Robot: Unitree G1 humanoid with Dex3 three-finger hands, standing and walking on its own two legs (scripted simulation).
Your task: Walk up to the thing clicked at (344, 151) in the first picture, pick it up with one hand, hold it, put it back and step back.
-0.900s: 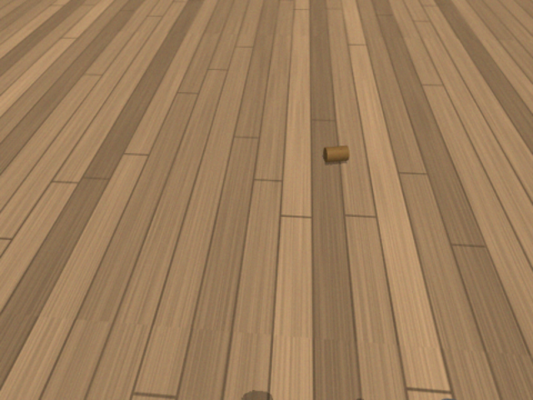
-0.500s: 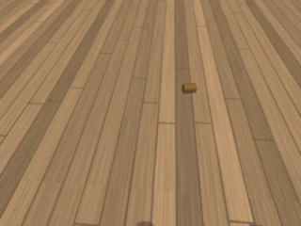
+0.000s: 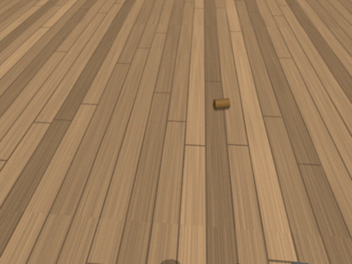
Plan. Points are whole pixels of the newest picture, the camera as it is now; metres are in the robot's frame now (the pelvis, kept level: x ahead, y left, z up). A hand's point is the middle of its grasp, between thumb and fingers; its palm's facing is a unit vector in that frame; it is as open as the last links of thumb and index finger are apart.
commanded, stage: stand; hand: left
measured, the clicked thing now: (221, 103) +1.34 -0.35 -0.74
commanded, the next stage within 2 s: walk up in 0.22 s
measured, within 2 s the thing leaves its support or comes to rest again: neither
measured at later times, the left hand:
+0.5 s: hand (93, 262) +0.14 +0.24 -0.15, palm faces -0.03 -0.93 -0.37, open 7.3 cm
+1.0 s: hand (150, 220) +0.26 +0.10 -0.20, palm faces +0.00 -0.96 -0.27, open 7.4 cm
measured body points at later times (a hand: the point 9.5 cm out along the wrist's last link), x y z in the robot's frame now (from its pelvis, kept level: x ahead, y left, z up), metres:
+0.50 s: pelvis +0.05 -0.07 -0.02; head +0.05 -0.06 +0.43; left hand +0.14 +0.28 -0.12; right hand +0.04 -0.42 -0.12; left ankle -0.01 +0.12 -0.75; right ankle +0.13 -0.24 -0.73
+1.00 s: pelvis +0.23 -0.16 -0.03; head +0.25 -0.12 +0.41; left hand +0.26 +0.15 -0.18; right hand +0.32 -0.50 -0.10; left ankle +0.29 -0.06 -0.75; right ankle +0.18 -0.27 -0.71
